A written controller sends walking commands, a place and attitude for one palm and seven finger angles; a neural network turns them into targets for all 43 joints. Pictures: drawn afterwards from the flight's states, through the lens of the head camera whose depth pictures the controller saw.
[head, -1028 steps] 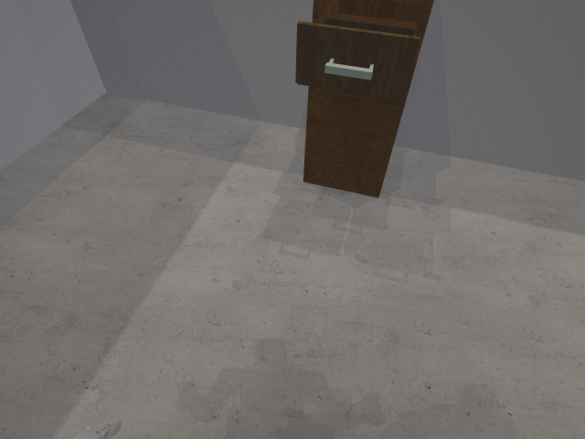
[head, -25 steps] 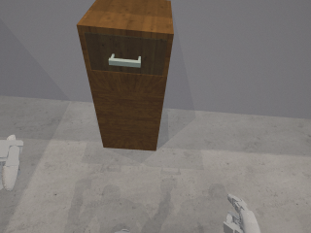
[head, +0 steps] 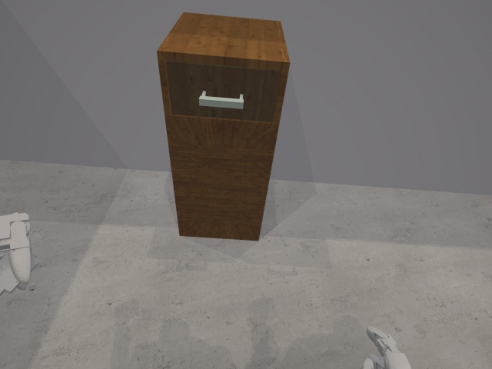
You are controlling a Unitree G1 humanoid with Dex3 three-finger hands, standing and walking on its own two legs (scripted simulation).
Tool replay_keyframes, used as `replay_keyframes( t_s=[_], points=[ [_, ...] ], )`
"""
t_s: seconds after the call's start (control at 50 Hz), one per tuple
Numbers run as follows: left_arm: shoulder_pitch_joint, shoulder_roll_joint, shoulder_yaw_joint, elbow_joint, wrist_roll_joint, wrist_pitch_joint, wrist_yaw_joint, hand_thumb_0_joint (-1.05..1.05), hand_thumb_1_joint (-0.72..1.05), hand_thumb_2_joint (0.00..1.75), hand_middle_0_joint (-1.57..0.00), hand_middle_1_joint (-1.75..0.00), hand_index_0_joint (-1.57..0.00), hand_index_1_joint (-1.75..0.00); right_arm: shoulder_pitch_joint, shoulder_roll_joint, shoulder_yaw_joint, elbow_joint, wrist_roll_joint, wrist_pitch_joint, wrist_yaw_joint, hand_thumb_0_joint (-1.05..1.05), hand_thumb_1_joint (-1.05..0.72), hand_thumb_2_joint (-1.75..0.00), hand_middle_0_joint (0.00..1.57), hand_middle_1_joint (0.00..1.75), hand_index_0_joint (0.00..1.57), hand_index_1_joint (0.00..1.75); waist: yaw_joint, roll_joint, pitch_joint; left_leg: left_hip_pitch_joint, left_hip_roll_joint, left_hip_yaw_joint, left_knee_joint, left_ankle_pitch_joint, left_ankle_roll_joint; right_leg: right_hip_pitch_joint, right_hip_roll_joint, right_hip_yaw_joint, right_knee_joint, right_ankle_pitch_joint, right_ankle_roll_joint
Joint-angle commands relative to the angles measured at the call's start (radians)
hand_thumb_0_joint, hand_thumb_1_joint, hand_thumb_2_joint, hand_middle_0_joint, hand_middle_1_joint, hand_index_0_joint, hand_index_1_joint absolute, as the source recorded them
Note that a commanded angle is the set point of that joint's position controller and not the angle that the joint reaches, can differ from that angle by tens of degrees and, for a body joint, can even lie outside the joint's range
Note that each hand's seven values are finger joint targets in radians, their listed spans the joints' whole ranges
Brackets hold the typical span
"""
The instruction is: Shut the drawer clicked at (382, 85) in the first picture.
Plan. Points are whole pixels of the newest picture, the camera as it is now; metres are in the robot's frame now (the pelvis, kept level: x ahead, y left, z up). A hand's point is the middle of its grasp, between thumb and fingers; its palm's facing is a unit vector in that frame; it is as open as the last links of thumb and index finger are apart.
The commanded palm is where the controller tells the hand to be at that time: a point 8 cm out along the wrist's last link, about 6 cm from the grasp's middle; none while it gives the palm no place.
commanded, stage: stop stepping back and stand still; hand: left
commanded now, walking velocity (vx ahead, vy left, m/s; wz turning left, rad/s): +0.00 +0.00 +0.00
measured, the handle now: (222, 99) +0.88 +0.16 +0.03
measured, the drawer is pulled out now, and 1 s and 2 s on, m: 0.00 0.00 0.00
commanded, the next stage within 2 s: let the arm hang, fingers relaxed in 0.64 s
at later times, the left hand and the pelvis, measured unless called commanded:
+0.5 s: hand (11, 289) +0.14 +0.28 +0.17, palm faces +0.43 -0.80 -0.41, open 3.2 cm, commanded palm +0.09 +0.30 +0.20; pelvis -0.04 +0.02 +0.02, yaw +1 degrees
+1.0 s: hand out of the picture +0.04 +0.22 -0.14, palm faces +0.04 -0.96 -0.28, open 3.0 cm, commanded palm none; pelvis -0.07 +0.01 +0.00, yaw +5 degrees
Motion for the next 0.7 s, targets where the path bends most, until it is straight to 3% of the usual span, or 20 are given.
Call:
replay_keyframes(
  t_s=[0.0,0.02,0.06,0.08,0.12,0.16,0.18,0.22,0.24,0.28,0.32,0.36,0.4,0.42,0.48,0.54,0.58,0.6,0.62,0.68],
  points=[
    [-0.292,0.111,-0.004,0.01,0.035,-0.018,0.017,0.0,0.9,0.9,-1.4,-1.6,-1.4,-1.6,-0.094,-0.122,-0.026,-0.152,0.004,-0.117,-0.015,0.0,-0.9,-0.9,0.2,0.3,0.2,0.3,-0.052,0.199,0.195,-0.099,0.241,-0.457,-0.618,-0.398,0.066,-0.103,0.037,0.074,0.202,-0.055,-0.006],
    [-0.303,0.153,0.012,-0.099,0.037,-0.031,0.013,0.0,0.9,0.9,-1.4,-1.6,-1.4,-1.6,-0.113,-0.121,-0.029,-0.159,-0.006,-0.13,-0.008,0.0,-0.9,-0.9,0.2,0.3,0.2,0.3,-0.045,0.207,0.131,-0.039,0.242,-0.488,-0.632,-0.409,0.044,-0.104,0.037,0.098,0.23,-0.058,-0.007],
    [-0.18,0.137,-0.001,-0.251,0.044,-0.048,0.009,0.0,0.9,0.9,-1.4,-1.6,-1.4,-1.6,-0.124,-0.113,-0.03,-0.19,-0.008,-0.139,0.02,0.0,-0.9,-0.9,0.2,0.3,0.2,0.3,-0.026,0.137,0.008,0.031,0.225,-0.414,-0.617,-0.381,0.036,-0.024,0.045,0.096,0.19,-0.046,-0.02],
    [-0.092,0.14,0.008,-0.312,0.041,-0.048,0.011,0.0,0.9,0.9,-1.4,-1.6,-1.4,-1.6,-0.129,-0.118,-0.029,-0.207,-0.008,-0.143,0.03,0.0,-0.9,-0.9,0.2,0.3,0.2,0.3,-0.019,0.157,-0.034,0.026,0.207,-0.35,-0.61,-0.36,0.036,0.039,0.054,0.073,0.136,-0.049,-0.024],
    [0.07,0.198,0.07,-0.364,0.034,-0.042,0.021,0.0,0.9,0.9,-1.4,-1.6,-1.4,-1.6,-0.13,-0.128,-0.024,-0.234,-0.011,-0.147,0.038,0.0,-0.9,-0.9,0.2,0.3,0.2,0.3,-0.011,0.231,-0.09,-0.034,0.167,-0.249,-0.583,-0.301,0.032,0.183,0.071,0.026,-0.024,-0.037,-0.031],
    [0.164,0.202,0.092,-0.361,0.024,-0.047,0.02,0.0,0.9,0.9,-1.4,-1.6,-1.4,-1.6,-0.122,-0.115,-0.017,-0.237,-0.016,-0.123,0.042,0.0,-0.9,-0.9,0.2,0.3,0.2,0.3,-0.02,0.206,-0.077,-0.075,0.111,-0.163,-0.482,-0.17,-0.006,0.268,0.054,0.016,-0.236,0.045,-0.043],
    [0.189,0.205,0.111,-0.334,0.016,-0.048,0.02,0.0,0.9,0.9,-1.4,-1.6,-1.4,-1.6,-0.112,-0.109,-0.02,-0.229,-0.019,-0.107,0.042,0.0,-0.9,-0.9,0.2,0.3,0.2,0.3,-0.028,0.158,-0.075,-0.066,0.083,-0.119,-0.408,-0.092,-0.027,0.266,0.023,0.037,-0.302,0.072,-0.055],
    [0.191,0.208,0.151,-0.243,-0.009,-0.053,0.021,0.0,0.9,0.9,-1.4,-1.6,-1.4,-1.6,-0.078,-0.101,-0.035,-0.201,-0.022,-0.069,0.038,0.0,-0.9,-0.9,0.2,0.3,0.2,0.3,-0.049,-0.036,-0.064,0.018,0.037,-0.047,-0.128,0.034,-0.045,0.101,-0.163,0.208,-0.417,0.078,-0.134],
    [0.121,0.2,0.151,-0.228,-0.031,-0.059,0.023,0.0,0.9,0.9,-1.4,-1.6,-1.4,-1.6,-0.079,-0.107,-0.039,-0.186,-0.017,-0.06,0.032,0.0,-0.9,-0.9,0.2,0.3,0.2,0.3,-0.055,-0.062,-0.029,0.052,0.042,-0.028,-0.041,0.061,-0.046,0.005,-0.229,0.233,-0.423,0.072,-0.174],
    [0.064,0.15,0.12,-0.13,-0.029,-0.05,0.021,0.0,0.9,0.9,-1.4,-1.6,-1.4,-1.6,-0.065,-0.126,-0.066,-0.151,0.008,-0.065,0.016,0.0,-0.9,-0.9,0.2,0.3,0.2,0.3,-0.06,-0.091,-0.004,0.161,0.056,-0.046,-0.002,0.056,-0.038,-0.152,-0.2,0.209,-0.396,-0.133,-0.169],
    [0.044,0.12,0.089,-0.11,-0.028,-0.035,0.016,0.0,0.9,0.9,-1.4,-1.6,-1.4,-1.6,-0.086,-0.136,-0.063,-0.155,0.013,-0.071,0.006,0.0,-0.9,-0.9,0.2,0.3,0.2,0.3,-0.066,-0.041,0.006,0.224,0.072,-0.041,-0.137,0.128,-0.012,-0.133,-0.119,0.11,-0.302,0.007,-0.11],
    [0.029,0.131,0.069,-0.12,-0.015,-0.042,0.009,0.0,0.9,0.9,-1.4,-1.6,-1.4,-1.6,-0.1,-0.149,-0.058,-0.158,0.012,-0.09,-0.006,0.0,-0.9,-0.9,0.2,0.3,0.2,0.3,-0.055,0.086,0.015,0.244,0.14,-0.146,-0.308,0.142,0.015,-0.106,-0.008,0.042,-0.201,0.032,-0.04],
    [-0.016,0.121,0.04,-0.144,0.001,-0.044,0.009,0.0,0.9,0.9,-1.4,-1.6,-1.4,-1.6,-0.117,-0.148,-0.043,-0.161,0.002,-0.104,-0.01,0.0,-0.9,-0.9,0.2,0.3,0.2,0.3,-0.045,0.168,0.054,0.094,0.217,-0.35,-0.581,-0.277,0.017,-0.01,0.066,0.043,-0.061,-0.06,-0.024],
    [-0.077,0.123,0.028,-0.176,0.014,-0.047,0.006,0.0,0.9,0.9,-1.4,-1.6,-1.4,-1.6,-0.142,-0.144,-0.039,-0.166,-0.008,-0.109,-0.012,0.0,-0.9,-0.9,0.2,0.3,0.2,0.3,-0.033,0.199,0.082,0.028,0.227,-0.387,-0.653,-0.363,0.007,0.021,0.067,0.054,-0.004,-0.064,-0.03],
    [-0.099,0.126,0.007,-0.205,0.038,-0.047,0.016,0.0,0.9,0.9,-1.4,-1.6,-1.4,-1.6,-0.116,-0.133,-0.04,-0.17,-0.013,-0.12,-0.001,0.0,-0.9,-0.9,0.2,0.3,0.2,0.3,-0.015,0.152,0.058,0.011,0.202,-0.282,-0.655,-0.321,-0.024,0.107,0.07,0.035,-0.054,-0.073,-0.042],
    [0.025,0.144,0.03,-0.219,0.039,-0.039,0.012,0.0,0.9,0.9,-1.4,-1.6,-1.4,-1.6,-0.112,-0.122,-0.042,-0.194,-0.011,-0.11,0.012,0.0,-0.9,-0.9,0.2,0.3,0.2,0.3,-0.02,0.097,-0.003,0.039,0.095,-0.117,-0.482,-0.162,-0.033,0.185,0.037,0.051,-0.293,-0.005,-0.059],
    [0.05,0.169,0.068,-0.223,0.02,-0.046,0.006,0.0,0.9,0.9,-1.4,-1.6,-1.4,-1.6,-0.11,-0.12,-0.053,-0.191,-0.018,-0.082,0.019,0.0,-0.9,-0.9,0.2,0.3,0.2,0.3,-0.038,-0.036,-0.019,0.175,0.023,-0.017,-0.158,0.024,-0.037,-0.025,-0.124,0.226,-0.444,-0.068,-0.125],
    [0.034,0.173,0.08,-0.218,0.008,-0.045,0.01,0.0,0.9,0.9,-1.4,-1.6,-1.4,-1.6,-0.121,-0.124,-0.055,-0.187,-0.013,-0.072,0.02,0.0,-0.9,-0.9,0.2,0.3,0.2,0.3,-0.037,-0.089,0.003,0.169,0.017,-0.021,-0.033,0.052,-0.036,-0.12,-0.202,0.319,-0.487,-0.14,-0.163],
    [0.034,0.175,0.102,-0.205,0.001,-0.039,0.017,0.0,0.9,0.9,-1.4,-1.6,-1.4,-1.6,-0.108,-0.122,-0.061,-0.175,-0.012,-0.062,0.021,0.0,-0.9,-0.9,0.2,0.3,0.2,0.3,-0.038,-0.117,0.006,0.138,0.015,-0.023,0.046,0.044,-0.038,-0.146,-0.24,0.343,-0.494,-0.147,-0.191],
    [0.03,0.119,0.07,-0.125,-0.007,-0.03,0.014,0.0,0.9,0.9,-1.4,-1.6,-1.4,-1.6,-0.104,-0.11,-0.052,-0.168,0.004,-0.047,0.018,0.0,-0.9,-0.9,0.2,0.3,0.2,0.3,-0.06,-0.062,0.044,0.093,0.058,-0.017,-0.07,0.081,-0.023,-0.072,-0.192,0.235,-0.366,0.041,-0.16]
  ],
)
